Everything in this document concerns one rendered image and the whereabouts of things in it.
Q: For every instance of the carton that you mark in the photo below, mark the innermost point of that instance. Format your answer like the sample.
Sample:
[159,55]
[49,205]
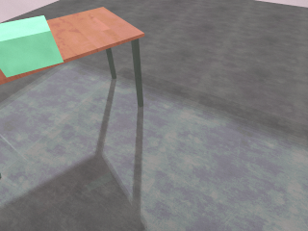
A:
[26,45]

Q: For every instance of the table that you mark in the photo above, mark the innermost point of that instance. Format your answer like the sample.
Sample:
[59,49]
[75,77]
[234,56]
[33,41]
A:
[81,34]

